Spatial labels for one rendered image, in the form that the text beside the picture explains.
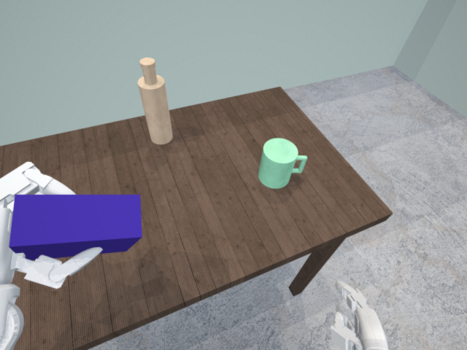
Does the left robot forearm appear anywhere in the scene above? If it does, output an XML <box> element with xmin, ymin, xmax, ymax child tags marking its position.
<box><xmin>0</xmin><ymin>284</ymin><xmax>24</xmax><ymax>350</ymax></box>

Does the sponge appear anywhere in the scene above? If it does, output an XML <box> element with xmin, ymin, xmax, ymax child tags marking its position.
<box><xmin>9</xmin><ymin>195</ymin><xmax>142</xmax><ymax>260</ymax></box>

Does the robot left hand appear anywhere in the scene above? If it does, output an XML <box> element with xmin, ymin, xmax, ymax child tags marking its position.
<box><xmin>0</xmin><ymin>162</ymin><xmax>103</xmax><ymax>289</ymax></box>

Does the table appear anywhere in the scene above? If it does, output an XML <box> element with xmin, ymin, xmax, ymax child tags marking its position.
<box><xmin>0</xmin><ymin>87</ymin><xmax>393</xmax><ymax>350</ymax></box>

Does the robot right hand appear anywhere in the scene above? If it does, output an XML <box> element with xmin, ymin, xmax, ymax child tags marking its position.
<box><xmin>331</xmin><ymin>281</ymin><xmax>389</xmax><ymax>350</ymax></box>

